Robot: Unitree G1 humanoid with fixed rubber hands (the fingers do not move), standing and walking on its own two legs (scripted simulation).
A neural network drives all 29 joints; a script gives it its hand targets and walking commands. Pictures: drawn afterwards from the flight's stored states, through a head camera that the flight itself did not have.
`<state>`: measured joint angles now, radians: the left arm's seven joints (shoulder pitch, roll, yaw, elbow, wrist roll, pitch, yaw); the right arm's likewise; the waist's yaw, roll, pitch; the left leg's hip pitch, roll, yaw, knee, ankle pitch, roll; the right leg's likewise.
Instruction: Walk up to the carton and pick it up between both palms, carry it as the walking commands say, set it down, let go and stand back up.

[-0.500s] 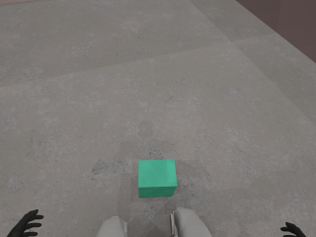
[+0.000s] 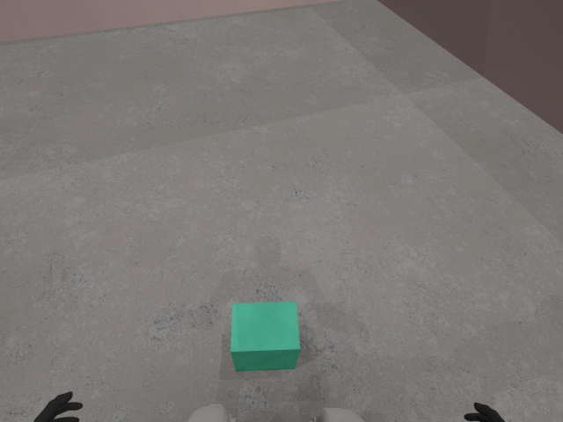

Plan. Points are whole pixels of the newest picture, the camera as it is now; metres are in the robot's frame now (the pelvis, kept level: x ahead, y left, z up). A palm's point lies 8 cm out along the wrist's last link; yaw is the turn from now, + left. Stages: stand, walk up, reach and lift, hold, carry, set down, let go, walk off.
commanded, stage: walk up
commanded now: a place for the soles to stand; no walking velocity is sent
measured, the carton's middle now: (264, 337) +0.43 +0.02 -0.63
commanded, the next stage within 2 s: reach and lift in 1.42 s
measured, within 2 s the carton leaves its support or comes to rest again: neither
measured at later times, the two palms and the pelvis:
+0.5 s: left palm out of the picture +0.12 +0.33 -0.08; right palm out of the picture +0.12 -0.30 -0.07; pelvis +0.00 +0.01 +0.02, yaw +1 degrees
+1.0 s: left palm out of the picture +0.12 +0.34 -0.06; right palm (480, 398) +0.15 -0.29 -0.07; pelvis +0.03 +0.01 +0.03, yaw +3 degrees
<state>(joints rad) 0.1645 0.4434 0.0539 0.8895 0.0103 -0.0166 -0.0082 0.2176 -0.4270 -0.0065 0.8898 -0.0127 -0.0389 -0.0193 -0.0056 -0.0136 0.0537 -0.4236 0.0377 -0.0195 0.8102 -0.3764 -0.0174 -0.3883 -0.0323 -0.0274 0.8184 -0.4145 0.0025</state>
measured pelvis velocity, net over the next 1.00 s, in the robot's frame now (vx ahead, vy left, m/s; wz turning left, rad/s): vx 0.03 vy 0.01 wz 0.05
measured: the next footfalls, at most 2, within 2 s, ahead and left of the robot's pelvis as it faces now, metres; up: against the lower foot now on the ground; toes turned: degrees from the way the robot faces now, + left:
none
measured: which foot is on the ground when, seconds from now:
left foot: down 0.00-1.00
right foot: down 0.00-1.00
